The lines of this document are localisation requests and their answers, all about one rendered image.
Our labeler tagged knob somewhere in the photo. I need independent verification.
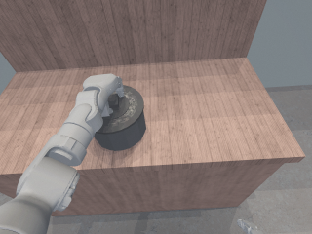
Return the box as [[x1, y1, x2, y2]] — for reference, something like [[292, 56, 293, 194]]
[[107, 94, 119, 109]]

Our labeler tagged lid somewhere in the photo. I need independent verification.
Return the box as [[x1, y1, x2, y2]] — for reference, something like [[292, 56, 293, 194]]
[[96, 85, 144, 135]]

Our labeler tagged robot left forearm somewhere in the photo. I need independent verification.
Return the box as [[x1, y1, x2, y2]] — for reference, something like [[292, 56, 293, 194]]
[[16, 84, 108, 196]]

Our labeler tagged left robot hand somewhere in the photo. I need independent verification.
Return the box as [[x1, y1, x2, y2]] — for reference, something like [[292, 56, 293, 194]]
[[83, 73, 125, 117]]

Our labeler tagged table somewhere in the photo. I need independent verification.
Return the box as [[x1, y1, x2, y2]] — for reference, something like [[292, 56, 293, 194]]
[[0, 0, 306, 216]]

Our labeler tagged right robot hand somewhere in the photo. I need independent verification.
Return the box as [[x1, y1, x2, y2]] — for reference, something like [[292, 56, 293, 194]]
[[237, 218, 264, 234]]

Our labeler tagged pot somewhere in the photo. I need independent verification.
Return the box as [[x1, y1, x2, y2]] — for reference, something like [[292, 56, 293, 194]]
[[94, 111, 146, 151]]

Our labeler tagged left robot upper arm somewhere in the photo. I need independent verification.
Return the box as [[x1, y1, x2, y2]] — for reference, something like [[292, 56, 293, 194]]
[[0, 155, 80, 234]]

